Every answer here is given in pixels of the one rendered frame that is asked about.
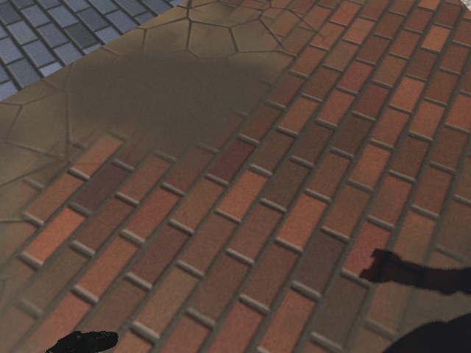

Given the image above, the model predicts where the left robot hand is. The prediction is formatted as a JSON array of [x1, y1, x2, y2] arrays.
[[45, 331, 118, 353]]

